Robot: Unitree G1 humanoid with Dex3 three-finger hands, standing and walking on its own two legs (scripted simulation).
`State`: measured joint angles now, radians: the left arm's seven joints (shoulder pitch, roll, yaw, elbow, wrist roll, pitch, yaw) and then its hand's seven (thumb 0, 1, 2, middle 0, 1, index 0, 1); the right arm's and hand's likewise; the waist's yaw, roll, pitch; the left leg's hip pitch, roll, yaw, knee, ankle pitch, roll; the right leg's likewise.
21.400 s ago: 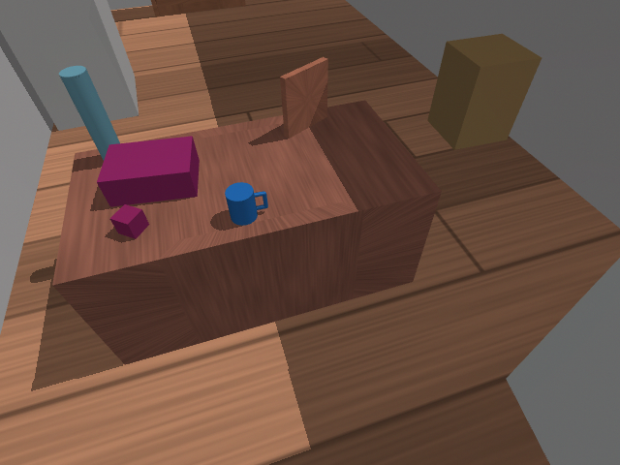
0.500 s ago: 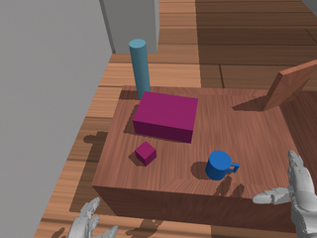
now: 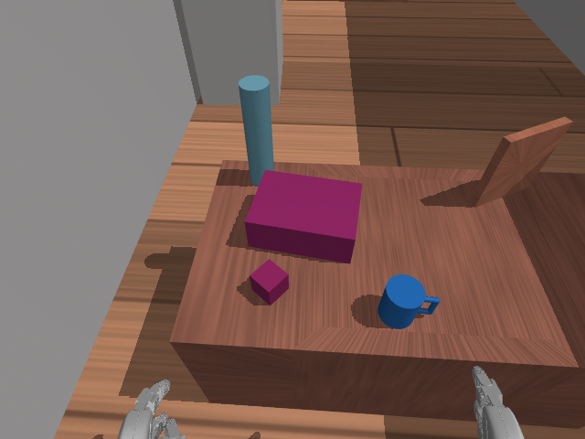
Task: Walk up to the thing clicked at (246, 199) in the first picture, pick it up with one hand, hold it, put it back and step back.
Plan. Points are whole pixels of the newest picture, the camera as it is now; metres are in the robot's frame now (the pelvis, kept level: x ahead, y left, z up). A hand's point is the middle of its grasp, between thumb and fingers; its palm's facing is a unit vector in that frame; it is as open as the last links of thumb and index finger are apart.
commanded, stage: home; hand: right
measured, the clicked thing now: (408, 303) +0.43 -0.21 -0.21
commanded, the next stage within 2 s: stand in 1.90 s
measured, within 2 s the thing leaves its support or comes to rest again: neither
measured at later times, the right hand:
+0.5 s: hand out of the picture +0.12 -0.23 -0.11, palm faces -0.05 +0.93 -0.37, open 17.5 cm
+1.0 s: hand out of the picture +0.06 -0.26 -0.11, palm faces -0.03 +0.93 -0.37, open 17.5 cm
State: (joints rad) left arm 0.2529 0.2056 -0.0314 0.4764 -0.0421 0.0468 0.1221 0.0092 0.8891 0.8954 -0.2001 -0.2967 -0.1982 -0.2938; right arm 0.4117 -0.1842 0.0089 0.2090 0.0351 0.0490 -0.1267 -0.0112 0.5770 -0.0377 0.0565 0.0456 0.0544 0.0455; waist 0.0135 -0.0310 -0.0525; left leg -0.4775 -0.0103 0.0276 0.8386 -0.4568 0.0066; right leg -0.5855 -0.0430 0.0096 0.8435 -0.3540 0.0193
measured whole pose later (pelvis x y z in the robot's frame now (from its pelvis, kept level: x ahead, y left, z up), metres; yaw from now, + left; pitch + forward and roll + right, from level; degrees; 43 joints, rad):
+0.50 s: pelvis +0.01 +0.00 +0.02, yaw +0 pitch -1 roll +0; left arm 0.21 0.31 0.01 0.85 0.04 0.03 0.01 0.01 0.90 0.90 -0.20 -0.30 -0.20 -0.30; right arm 0.28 -0.31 0.00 0.76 -0.04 0.01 -0.02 -0.01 0.56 -0.04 0.06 0.05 0.06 0.05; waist 0.02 -0.03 -0.01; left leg -0.26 0.00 0.01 0.67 -0.40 0.01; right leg -0.36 -0.03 -0.01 0.67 -0.30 0.02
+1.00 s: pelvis +0.00 -0.01 +0.04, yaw +0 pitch -4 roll +0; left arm 0.13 0.33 0.00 1.11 0.02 0.02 0.00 0.00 0.90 0.90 -0.20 -0.30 -0.20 -0.30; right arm 0.20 -0.33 0.01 1.08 -0.02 0.00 -0.02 0.00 0.54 -0.05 0.06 0.05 0.06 0.05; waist 0.01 -0.03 0.03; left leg -0.06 0.01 0.02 0.38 -0.24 -0.01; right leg -0.16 -0.02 -0.01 0.38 -0.15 0.01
